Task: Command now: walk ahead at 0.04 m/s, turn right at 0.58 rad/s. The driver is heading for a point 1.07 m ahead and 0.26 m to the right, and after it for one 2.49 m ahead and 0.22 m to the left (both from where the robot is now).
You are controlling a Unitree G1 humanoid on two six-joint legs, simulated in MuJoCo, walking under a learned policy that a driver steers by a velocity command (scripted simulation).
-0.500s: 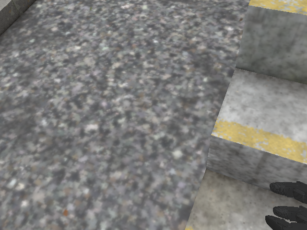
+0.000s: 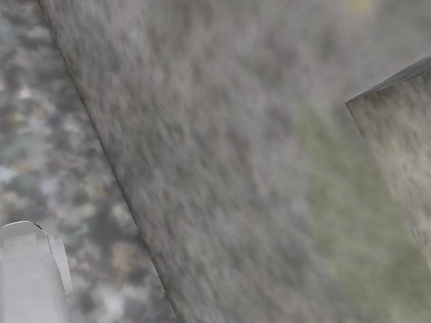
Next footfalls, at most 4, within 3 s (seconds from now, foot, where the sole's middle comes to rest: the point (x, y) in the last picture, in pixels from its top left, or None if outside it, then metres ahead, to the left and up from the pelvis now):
0.20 right None -0.17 -0.04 -0.51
0.32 left None -0.13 0.47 -0.47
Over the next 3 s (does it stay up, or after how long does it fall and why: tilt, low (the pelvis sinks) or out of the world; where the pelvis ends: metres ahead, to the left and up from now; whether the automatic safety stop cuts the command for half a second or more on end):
falls after 0.44 s (low)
